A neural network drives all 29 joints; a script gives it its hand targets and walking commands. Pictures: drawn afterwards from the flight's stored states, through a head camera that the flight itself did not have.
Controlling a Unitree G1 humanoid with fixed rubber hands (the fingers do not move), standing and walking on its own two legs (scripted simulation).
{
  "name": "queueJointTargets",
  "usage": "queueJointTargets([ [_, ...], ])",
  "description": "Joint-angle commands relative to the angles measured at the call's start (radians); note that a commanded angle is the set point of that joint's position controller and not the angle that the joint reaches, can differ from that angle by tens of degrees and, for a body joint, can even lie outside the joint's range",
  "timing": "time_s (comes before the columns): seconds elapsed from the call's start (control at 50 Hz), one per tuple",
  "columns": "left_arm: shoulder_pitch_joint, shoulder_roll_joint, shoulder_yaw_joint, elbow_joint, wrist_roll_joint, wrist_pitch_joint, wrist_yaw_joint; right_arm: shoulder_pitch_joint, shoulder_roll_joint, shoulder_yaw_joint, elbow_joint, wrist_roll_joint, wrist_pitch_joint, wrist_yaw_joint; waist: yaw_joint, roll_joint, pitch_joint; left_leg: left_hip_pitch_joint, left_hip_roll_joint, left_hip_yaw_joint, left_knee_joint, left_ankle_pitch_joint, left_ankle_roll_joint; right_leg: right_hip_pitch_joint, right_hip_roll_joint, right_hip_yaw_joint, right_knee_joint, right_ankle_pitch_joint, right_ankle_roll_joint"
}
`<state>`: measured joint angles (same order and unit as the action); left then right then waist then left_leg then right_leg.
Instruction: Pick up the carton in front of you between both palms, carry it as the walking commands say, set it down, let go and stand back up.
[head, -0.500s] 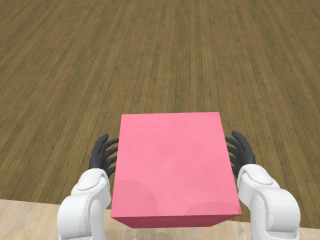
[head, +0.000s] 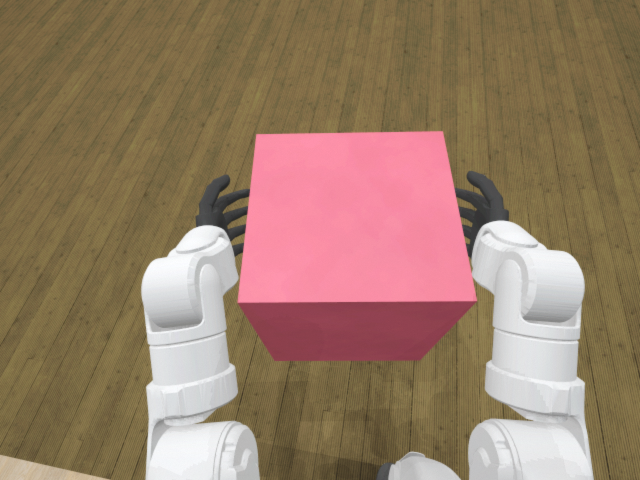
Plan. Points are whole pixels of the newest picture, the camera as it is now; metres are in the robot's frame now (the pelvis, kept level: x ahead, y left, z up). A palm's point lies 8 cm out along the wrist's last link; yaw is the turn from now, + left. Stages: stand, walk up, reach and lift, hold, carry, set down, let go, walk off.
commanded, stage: carry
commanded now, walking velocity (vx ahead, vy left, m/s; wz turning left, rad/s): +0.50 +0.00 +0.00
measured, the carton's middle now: (347, 260) +0.36 +0.01 +0.06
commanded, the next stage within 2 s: none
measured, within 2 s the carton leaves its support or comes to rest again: neither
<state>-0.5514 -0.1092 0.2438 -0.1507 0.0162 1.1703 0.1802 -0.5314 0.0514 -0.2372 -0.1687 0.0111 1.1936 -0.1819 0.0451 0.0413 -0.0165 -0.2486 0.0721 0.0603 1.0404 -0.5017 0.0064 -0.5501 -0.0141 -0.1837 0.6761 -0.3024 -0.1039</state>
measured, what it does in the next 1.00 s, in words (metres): climbs: left foot 0.03 m higher, then right foot 0.03 m higher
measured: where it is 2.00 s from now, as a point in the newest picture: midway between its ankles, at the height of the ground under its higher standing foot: (355, 173)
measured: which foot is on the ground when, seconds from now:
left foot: up 0.00-0.34, down 0.36-0.78, up 0.80-1.00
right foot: down 0.00-0.38, up 0.40-0.74, down 0.76-1.00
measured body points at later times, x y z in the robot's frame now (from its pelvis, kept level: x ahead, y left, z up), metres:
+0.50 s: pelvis +0.34 +0.02 +0.05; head +0.40 +0.01 +0.49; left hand +0.71 +0.13 +0.16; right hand +0.67 -0.17 +0.16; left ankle +0.38 +0.09 -0.68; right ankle +0.22 -0.09 -0.55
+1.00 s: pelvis +0.64 -0.03 +0.09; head +0.69 -0.03 +0.54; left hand +0.99 +0.15 +0.21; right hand +1.01 -0.15 +0.21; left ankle +0.67 +0.09 -0.56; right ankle +0.64 -0.10 -0.64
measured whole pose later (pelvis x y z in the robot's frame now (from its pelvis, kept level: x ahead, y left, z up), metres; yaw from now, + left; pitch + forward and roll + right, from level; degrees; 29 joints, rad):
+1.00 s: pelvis +0.64 -0.03 +0.09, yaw +0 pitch +5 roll +0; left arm -0.56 -0.10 0.25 -0.17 -0.03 1.15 0.19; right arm -0.53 0.15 -0.31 -0.24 -0.06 1.16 -0.16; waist 0.11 0.00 0.00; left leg -0.71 0.04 0.03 1.18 -0.39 0.04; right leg -0.33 0.02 -0.14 0.52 -0.40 -0.08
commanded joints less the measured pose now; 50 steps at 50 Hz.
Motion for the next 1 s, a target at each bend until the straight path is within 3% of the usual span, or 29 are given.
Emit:
queueJointTargets([
  [0.0, -0.575, -0.681, -0.579, -0.09, -0.241, -0.031, -0.029, -0.629, 0.74, 0.566, -0.11, 0.175, -0.049, 0.001, 0.034, -0.212, -0.492, -0.562, -0.045, -0.097, 0.453, 0.05, 0.042, 0.836, -0.319, 0.634, -0.261, 0.288, -0.163],
  [0.02, -0.609, -0.724, -0.605, -0.123, -0.27, -0.05, -0.041, -0.64, 0.767, 0.564, -0.121, 0.17, -0.065, 0.004, 0.025, -0.133, -0.488, -0.57, -0.013, -0.096, 0.42, 0.084, 0.049, 0.8, -0.304, 0.545, -0.228, 0.411, -0.148],
  [0.04, -0.65, -0.759, -0.632, -0.158, -0.292, -0.067, -0.051, -0.64, 0.785, 0.563, -0.126, 0.164, -0.079, 0.007, 0.015, -0.109, -0.498, -0.55, 0.003, -0.098, 0.373, 0.114, 0.049, 0.767, -0.287, 0.482, -0.235, 0.386, -0.123],
  [0.08, -0.663, -0.781, -0.667, -0.207, -0.316, -0.092, -0.061, -0.619, 0.799, 0.578, -0.133, 0.15, -0.104, 0.01, 0.015, -0.128, -0.515, -0.543, -0.001, -0.073, 0.304, 0.144, 0.039, 0.759, -0.268, 0.415, -0.257, 0.353, -0.105],
  [0.18, -0.555, -0.726, -0.69, -0.23, -0.313, -0.106, -0.066, -0.521, 0.75, 0.607, -0.16, 0.126, -0.128, 0.014, 0.044, -0.142, -0.452, -0.66, -0.014, 0.003, 0.066, 0.149, 0.027, 0.827, -0.23, 0.313, -0.248, 0.513, -0.122],
  [0.26, -0.51, -0.673, -0.691, -0.256, -0.305, -0.088, -0.065, -0.497, 0.706, 0.62, -0.211, 0.137, -0.114, 0.017, 0.033, -0.185, -0.384, -0.435, -0.069, 0.105, -0.293, 0.285, 0.044, 0.72, -0.159, 0.168, -0.264, 0.673, -0.082],
  [0.28, -0.492, -0.657, -0.686, -0.253, -0.298, -0.081, -0.063, -0.487, 0.689, 0.619, -0.217, 0.141, -0.107, 0.016, 0.007, -0.205, -0.392, -0.323, -0.102, 0.143, -0.359, 0.274, 0.058, 0.688, -0.152, 0.125, -0.218, 0.823, -0.061],
  [0.3, -0.474, -0.639, -0.678, -0.248, -0.289, -0.072, -0.059, -0.475, 0.675, 0.617, -0.216, 0.145, -0.098, 0.015, -0.042, -0.219, -0.421, -0.174, -0.147, 0.184, -0.4, 0.277, 0.071, 0.65, -0.155, 0.084, -0.111, 0.975, -0.038],
  [0.32, -0.463, -0.621, -0.673, -0.247, -0.277, -0.063, -0.055, -0.443, 0.662, 0.615, -0.203, 0.147, -0.09, 0.015, -0.116, -0.177, -0.505, 0.056, -0.164, 0.201, -0.489, 0.332, 0.079, 0.593, -0.14, 0.025, 0.077, 0.96, -0.001],
  [0.34, -0.473, -0.599, -0.665, -0.252, -0.261, -0.054, -0.05, -0.427, 0.659, 0.61, -0.202, 0.151, -0.08, 0.016, -0.162, -0.085, -0.568, 0.313, -0.079, 0.034, -0.493, 0.299, 0.091, 0.393, -0.106, 0.063, 0.262, 0.663, 0.029],
  [0.36, -0.429, -0.603, -0.648, -0.248, -0.255, -0.038, -0.048, -0.437, 0.623, 0.611, -0.198, 0.161, -0.074, 0.012, -0.132, 0.243, -0.675, 0.552, 0.241, -0.555, -0.587, 0.315, 0.276, 0.076, 0.033, 0.111, 0.559, 0.133, 0.077],
  [0.38, -0.465, -0.582, -0.627, -0.248, -0.242, -0.031, -0.041, -0.442, 0.662, 0.631, -0.188, 0.175, -0.062, 0.016, -0.151, 0.267, -0.633, 0.608, 0.271, -0.729, -0.672, 0.462, 0.343, -0.124, 0.111, 0.188, 0.771, -0.167, 0.073],
  [0.4, -0.464, -0.599, -0.601, -0.235, -0.22, -0.025, -0.033, -0.477, 0.677, 0.652, -0.221, 0.212, -0.052, 0.026, -0.149, 0.172, -0.578, 0.602, 0.261, -0.634, -0.612, 0.603, 0.331, -0.228, 0.064, 0.23, 0.857, -0.168, 0.052],
  [0.42, -0.468, -0.604, -0.574, -0.228, -0.196, -0.022, -0.028, -0.53, 0.718, 0.687, -0.246, 0.25, -0.048, 0.041, -0.156, 0.043, -0.53, 0.566, 0.243, -0.538, -0.561, 0.704, 0.296, -0.276, 0.035, 0.229, 0.845, -0.153, 0.043],
  [0.44, -0.474, -0.617, -0.559, -0.211, -0.17, -0.021, -0.025, -0.582, 0.75, 0.716, -0.265, 0.284, -0.048, 0.056, -0.153, -0.015, -0.49, 0.512, 0.221, -0.472, -0.562, 0.722, 0.261, -0.292, 0.017, 0.225, 0.791, -0.135, 0.037],
  [0.48, -0.491, -0.635, -0.546, -0.191, -0.137, -0.025, -0.023, -0.678, 0.791, 0.748, -0.285, 0.334, -0.052, 0.078, -0.121, 0.004, -0.478, 0.45, 0.197, -0.386, -0.603, 0.62, 0.211, -0.257, 0.0, 0.215, 0.676, -0.085, 0.031],
  [0.54, -0.485, -0.608, -0.539, -0.163, -0.105, -0.021, -0.015, -0.685, 0.77, 0.733, -0.259, 0.348, -0.048, 0.083, -0.112, 0.051, -0.446, 0.421, 0.197, -0.321, -0.646, 0.592, 0.223, -0.284, -0.01, 0.163, 0.549, -0.075, 0.047],
  [0.58, -0.469, -0.599, -0.539, -0.139, -0.101, -0.008, -0.011, -0.641, 0.747, 0.696, -0.209, 0.325, -0.034, 0.077, -0.115, 0.064, -0.409, 0.395, 0.182, -0.248, -0.674, 0.605, 0.223, -0.281, -0.021, 0.131, 0.403, -0.044, 0.059],
  [0.64, -0.471, -0.608, -0.545, -0.097, -0.11, 0.016, -0.015, -0.578, 0.726, 0.636, -0.11, 0.264, -0.013, 0.068, -0.104, 0.101, -0.343, 0.261, 0.133, -0.112, -0.719, 0.604, 0.182, -0.112, 0.001, 0.048, 0.136, 0.008, 0.058],
  [0.68, -0.501, -0.626, -0.553, -0.072, -0.126, 0.029, -0.022, -0.557, 0.718, 0.599, -0.057, 0.222, -0.002, 0.064, -0.074, 0.15, -0.321, 0.214, 0.124, -0.055, -0.683, 0.72, 0.149, 0.023, 0.04, -0.024, 0.041, 0.023, 0.046],
  [0.72, -0.513, -0.646, -0.558, -0.037, -0.143, 0.033, -0.027, -0.538, 0.71, 0.569, -0.026, 0.189, 0.005, 0.057, 0.01, 0.122, -0.384, 0.154, 0.099, 0.051, -0.435, 0.97, 0.094, 0.298, 0.126, -0.106, -0.059, 0.051, 0.021],
  [0.74, -0.504, -0.652, -0.554, -0.02, -0.149, 0.033, -0.027, -0.539, 0.697, 0.553, -0.024, 0.173, 0.006, 0.053, 0.056, 0.063, -0.457, 0.05, 0.065, 0.085, -0.243, 0.872, 0.052, 0.513, 0.092, -0.036, -0.09, 0.027, 0.011],
  [0.76, -0.508, -0.647, -0.551, -0.01, -0.154, 0.032, -0.026, -0.557, 0.699, 0.539, -0.029, 0.159, 0.009, 0.048, 0.074, -0.168, -0.53, -0.201, -0.023, 0.069, 0.073, 0.533, 0.005, 0.698, -0.201, 0.478, -0.194, -0.182, -0.095],
  [0.78, -0.531, -0.668, -0.568, -0.011, -0.172, 0.026, -0.025, -0.568, 0.699, 0.524, -0.039, 0.145, 0.01, 0.043, 0.058, -0.378, -0.518, -0.455, -0.169, -0.008, 0.301, 0.01, 0.001, 0.77, -0.331, 0.92, -0.412, -0.079, -0.231],
  [0.8, -0.601, -0.72, -0.602, -0.048, -0.217, 0.026, -0.036, -0.597, 0.71, 0.515, -0.037, 0.124, 0.003, 0.037, 0.038, -0.243, -0.473, -0.539, -0.096, -0.111, 0.452, 0.001, 0.033, 0.75, -0.344, 0.849, -0.339, 0.041, -0.248],
  [0.82, -0.651, -0.778, -0.644, -0.077, -0.266, 0.016, -0.051, -0.588, 0.727, 0.498, -0.044, 0.112, -0.005, 0.036, 0.052, -0.12, -0.456, -0.572, -0.073, -0.121, 0.481, 0.027, 0.048, 0.703, -0.314, 0.743, -0.265, 0.176, -0.239],
  [0.84, -0.711, -0.818, -0.672, -0.111, -0.308, 0.002, -0.066, -0.6, 0.748, 0.487, -0.048, 0.094, -0.017, 0.035, 0.036, -0.04, -0.445, -0.574, -0.046, -0.115, 0.436, 0.048, 0.056, 0.661, -0.293, 0.646, -0.25, 0.234, -0.2],
  [0.88, -0.8, -0.867, -0.722, -0.164, -0.367, -0.025, -0.085, -0.612, 0.769, 0.493, -0.058, 0.083, -0.039, 0.033, 0.007, -0.055, -0.449, -0.532, -0.014, -0.107, 0.313, 0.102, 0.057, 0.61, -0.264, 0.535, -0.287, 0.12, -0.136],
  [0.98, -0.678, -0.778, -0.695, -0.159, -0.354, -0.041, -0.076, -0.567, 0.713, 0.537, -0.105, 0.088, -0.061, 0.016, 0.027, -0.126, -0.423, -0.531, -0.003, -0.041, -0.017, 0.126, 0.024, 0.622, -0.24, 0.362, -0.31, 0.223, -0.145],
])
